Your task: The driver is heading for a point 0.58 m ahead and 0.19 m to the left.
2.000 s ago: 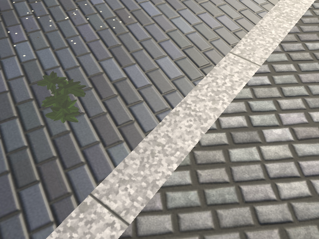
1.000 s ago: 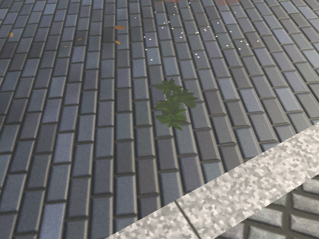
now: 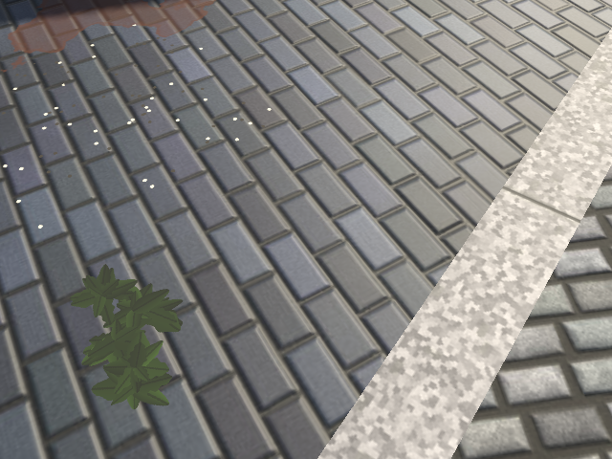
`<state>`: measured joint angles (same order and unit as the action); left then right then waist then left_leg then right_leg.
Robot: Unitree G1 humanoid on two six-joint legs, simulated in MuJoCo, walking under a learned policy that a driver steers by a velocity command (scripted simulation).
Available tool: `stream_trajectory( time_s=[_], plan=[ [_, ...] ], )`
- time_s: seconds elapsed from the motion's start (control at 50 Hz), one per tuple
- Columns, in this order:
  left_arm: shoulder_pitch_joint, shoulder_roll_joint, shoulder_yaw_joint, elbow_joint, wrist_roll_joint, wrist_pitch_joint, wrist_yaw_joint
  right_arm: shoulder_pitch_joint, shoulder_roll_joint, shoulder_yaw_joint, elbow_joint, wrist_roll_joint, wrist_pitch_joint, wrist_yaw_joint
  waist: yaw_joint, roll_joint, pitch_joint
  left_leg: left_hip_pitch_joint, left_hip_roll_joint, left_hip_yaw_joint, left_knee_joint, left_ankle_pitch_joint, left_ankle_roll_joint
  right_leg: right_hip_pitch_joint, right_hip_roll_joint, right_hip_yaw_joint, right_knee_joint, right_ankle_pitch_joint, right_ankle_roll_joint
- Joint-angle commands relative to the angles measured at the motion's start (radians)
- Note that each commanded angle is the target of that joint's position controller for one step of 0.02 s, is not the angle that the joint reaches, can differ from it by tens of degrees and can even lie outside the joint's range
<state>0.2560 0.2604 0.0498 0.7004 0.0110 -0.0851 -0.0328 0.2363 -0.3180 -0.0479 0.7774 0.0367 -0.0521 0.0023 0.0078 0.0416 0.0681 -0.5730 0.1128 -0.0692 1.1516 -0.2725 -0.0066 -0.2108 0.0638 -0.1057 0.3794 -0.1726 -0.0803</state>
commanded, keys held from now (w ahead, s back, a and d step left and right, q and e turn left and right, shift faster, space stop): w+q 0.64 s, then no key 0.36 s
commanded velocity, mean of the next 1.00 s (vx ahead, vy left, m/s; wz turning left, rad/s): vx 0.41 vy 0.00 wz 0.40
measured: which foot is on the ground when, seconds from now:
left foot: up 0.00-0.32, down 0.34-0.82, up 0.84-1.00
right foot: down 0.00-0.36, up 0.38-0.78, down 0.80-1.00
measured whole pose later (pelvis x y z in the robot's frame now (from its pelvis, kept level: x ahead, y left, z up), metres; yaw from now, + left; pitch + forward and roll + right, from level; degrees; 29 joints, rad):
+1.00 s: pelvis +0.52 +0.11 -0.01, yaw +28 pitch +1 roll +0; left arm 0.12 0.23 0.02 0.73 0.02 -0.06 -0.03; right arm 0.24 -0.30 -0.05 0.72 0.01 0.04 -0.03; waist 0.00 0.03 0.06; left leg -0.39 -0.01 -0.10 0.99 -0.52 -0.07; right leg -0.38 0.04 -0.01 0.47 -0.10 -0.04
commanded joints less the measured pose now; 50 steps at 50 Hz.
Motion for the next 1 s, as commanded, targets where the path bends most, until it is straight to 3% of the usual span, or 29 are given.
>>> stream_trajectory(
  time_s=[0.02,0.12,0.18,0.24,0.3,0.32,0.34,0.36,0.38,0.4,0.42,0.44,0.46,0.48,0.54,0.62,0.68,0.74,0.78,0.8,0.82,0.84,0.86,0.88,0.9,0.92,0.96,1.0],
  plan=[
    [-0.027,0.121,0.039,-0.036,0.007,-0.039,0.012,0.043,-0.058,-0.020,-0.036,-0.005,0.014,-0.007,-0.016,-0.077,-0.040,-0.071,0.032,-0.061,-0.062,0.124,-0.023,0.046,-0.291,0.161,-0.248,0.233,-0.143],
    [-0.011,0.144,0.043,-0.003,0.003,-0.031,0.029,-0.074,-0.023,-0.008,-0.069,-0.013,-0.002,0.017,0.029,-0.079,-0.001,-0.082,0.005,-0.003,-0.353,0.375,-0.019,0.107,-0.261,0.013,-0.270,0.250,-0.095],
    [0.046,0.168,0.052,0.031,-0.007,-0.016,0.035,-0.170,-0.007,0.003,-0.113,-0.015,-0.005,0.036,0.072,-0.063,0.038,-0.126,-0.003,0.037,-0.460,0.369,0.005,0.204,-0.302,-0.017,-0.255,0.281,-0.092],
    [0.074,0.187,0.060,0.054,-0.022,0.011,0.039,-0.227,-0.012,0.003,-0.162,-0.016,-0.005,0.057,0.080,-0.070,0.046,-0.171,-0.022,0.082,-0.516,0.259,0.040,0.324,-0.340,-0.038,-0.187,0.394,-0.081],
    [0.042,0.230,0.070,0.047,-0.028,0.035,0.054,-0.156,-0.054,-0.020,-0.179,-0.015,0.005,0.067,0.010,-0.127,-0.046,-0.006,-0.112,0.167,-0.520,0.107,0.100,0.363,-0.340,-0.078,0.004,0.856,-0.045],
    [0.031,0.239,0.071,0.043,-0.029,0.043,0.059,-0.055,-0.090,-0.041,-0.162,-0.013,0.009,0.063,-0.050,-0.133,-0.110,0.127,-0.154,0.186,-0.527,0.080,0.127,0.342,-0.326,-0.092,0.152,0.956,-0.029],
    [0.014,0.231,0.065,0.037,-0.034,0.045,0.063,0.105,-0.142,-0.072,-0.126,-0.011,0.013,0.050,-0.143,-0.110,-0.192,0.372,-0.188,0.171,-0.599,0.141,0.169,0.231,-0.287,-0.116,0.372,0.892,0.006],
    [0.050,0.166,0.040,0.018,-0.007,0.033,0.064,0.225,-0.231,-0.099,-0.104,-0.007,0.026,0.027,-0.168,0.046,-0.284,0.675,-0.023,-0.095,-0.608,0.192,0.234,-0.038,-0.223,-0.112,0.688,0.405,0.051],
    [0.123,0.060,0.004,-0.036,0.000,0.000,0.046,0.170,-0.294,-0.104,-0.136,-0.009,0.012,0.029,-0.055,0.246,-0.408,0.967,0.210,-0.708,-0.755,-0.008,0.455,-0.452,0.010,0.051,1.027,-0.409,0.110],
    [0.011,0.167,0.022,-0.042,-0.031,-0.036,0.029,0.181,-0.196,-0.078,-0.150,-0.015,0.001,0.035,-0.137,0.088,-0.433,0.984,0.213,-0.731,-0.847,-0.074,0.418,-0.559,-0.041,0.233,1.069,-0.386,0.086],
    [-0.065,0.185,0.026,-0.073,-0.059,-0.052,0.022,0.150,-0.153,-0.066,-0.145,-0.020,-0.008,0.034,-0.130,0.043,-0.288,0.869,0.183,-0.578,-0.857,-0.026,0.370,-0.602,-0.082,0.220,1.016,-0.301,0.064],
    [-0.076,0.166,0.020,-0.074,-0.043,-0.059,0.029,0.088,-0.135,-0.060,-0.149,-0.016,-0.014,0.035,-0.076,-0.061,-0.187,0.713,0.137,-0.464,-0.859,0.095,0.334,-0.570,-0.128,0.210,0.915,-0.231,0.061],
    [-0.076,0.172,0.026,-0.069,-0.013,-0.055,0.036,0.036,-0.105,-0.051,-0.159,-0.017,-0.016,0.031,-0.043,-0.069,-0.141,0.600,0.105,-0.387,-0.871,0.209,0.322,-0.514,-0.155,0.204,0.832,-0.189,0.072],
    [-0.055,0.174,0.030,-0.068,-0.006,-0.046,0.034,0.010,-0.101,-0.046,-0.174,-0.031,-0.017,0.026,-0.013,-0.025,-0.123,0.516,0.086,-0.354,-0.888,0.307,0.327,-0.449,-0.166,0.208,0.807,-0.167,0.086],
    [-0.040,0.141,0.023,-0.063,0.006,-0.018,0.036,0.001,-0.113,-0.050,-0.165,-0.025,-0.019,0.010,0.010,-0.025,-0.099,0.397,0.039,-0.251,-0.918,0.424,0.318,-0.406,-0.166,0.172,0.674,-0.118,0.135],
    [-0.190,0.092,0.000,-0.101,0.006,-0.013,0.035,0.046,-0.147,-0.059,-0.139,-0.015,-0.007,-0.012,-0.042,0.016,-0.071,0.316,-0.042,-0.161,-0.903,0.369,0.252,-0.348,-0.113,0.145,0.359,0.141,0.167],
    [-0.273,0.097,-0.001,-0.115,-0.003,-0.025,0.021,0.097,-0.147,-0.058,-0.112,-0.016,0.007,-0.020,-0.085,0.045,-0.070,0.330,-0.042,-0.170,-0.857,0.377,0.213,-0.278,-0.061,0.129,0.196,0.277,0.159],
    [-0.270,0.125,0.013,-0.114,0.002,-0.039,0.007,0.132,-0.124,-0.051,-0.087,-0.018,0.022,-0.031,-0.083,0.068,-0.097,0.443,-0.007,-0.230,-0.746,0.435,0.177,-0.255,-0.046,0.154,0.117,0.274,0.115],
    [-0.191,0.140,0.025,-0.092,0.010,-0.047,0.006,0.090,-0.111,-0.048,-0.092,-0.025,0.027,-0.035,-0.030,0.087,-0.123,0.485,-0.005,-0.252,-0.643,0.526,0.145,-0.180,-0.048,0.150,0.071,0.262,0.069],
    [-0.125,0.153,0.031,-0.076,0.022,-0.053,0.009,0.068,-0.093,-0.042,-0.102,-0.027,0.026,-0.034,0.011,0.074,-0.161,0.472,-0.050,-0.230,-0.550,0.567,0.113,-0.063,-0.065,0.136,0.021,0.389,0.042],
    [-0.032,0.201,0.037,-0.072,0.041,-0.058,0.014,0.069,-0.049,-0.025,-0.129,-0.043,0.022,-0.032,0.042,-0.016,-0.288,0.373,-0.111,-0.192,-0.343,0.364,0.070,0.177,-0.214,0.260,0.090,0.726,-0.014],
    [0.012,0.227,0.041,-0.054,0.048,-0.041,0.014,0.269,0.002,-0.006,-0.098,-0.033,0.018,-0.027,-0.017,-0.288,-0.432,0.105,-0.247,-0.134,-0.005,-0.363,-0.011,0.491,-0.477,0.577,0.140,0.994,-0.233],
    [0.041,0.177,0.036,-0.042,0.005,-0.025,0.006,0.329,-0.087,-0.017,-0.068,-0.024,0.022,-0.022,-0.008,-0.257,-0.497,0.038,-0.205,-0.173,0.106,-0.432,-0.029,0.493,-0.505,0.725,0.095,0.712,-0.263],
    [-0.011,0.136,0.024,-0.058,-0.008,-0.013,0.006,0.215,-0.140,-0.035,-0.072,-0.013,0.038,-0.025,0.024,-0.158,-0.367,-0.004,-0.171,-0.161,0.158,-0.371,-0.050,0.386,-0.445,0.625,0.060,0.517,-0.216],
    [-0.071,0.107,0.010,-0.060,0.001,-0.002,0.008,0.128,-0.134,-0.035,-0.089,-0.016,0.055,-0.034,0.017,-0.099,-0.285,-0.006,-0.141,-0.123,0.126,-0.314,-0.059,0.269,-0.391,0.543,0.025,0.395,-0.172],
    [-0.127,0.078,-0.006,-0.060,0.004,0.006,0.007,0.082,-0.123,-0.036,-0.102,-0.027,0.072,-0.039,0.000,-0.090,-0.204,0.014,-0.113,-0.106,0.059,-0.280,-0.067,0.141,-0.353,0.483,-0.011,0.329,-0.154],
    [-0.184,0.084,-0.006,-0.044,0.013,0.018,0.007,0.097,-0.061,-0.024,-0.098,-0.031,0.094,-0.041,-0.047,-0.163,-0.136,0.160,-0.083,-0.043,-0.156,-0.238,-0.072,-0.045,-0.263,0.359,-0.072,0.274,-0.113],
    [-0.187,0.101,0.001,-0.029,0.016,0.024,0.012,0.112,-0.018,-0.010,-0.084,-0.038,0.091,-0.045,-0.046,-0.194,-0.157,0.259,-0.092,0.003,-0.316,-0.221,-0.078,-0.071,-0.238,0.293,-0.068,0.366,-0.124]
  ],
)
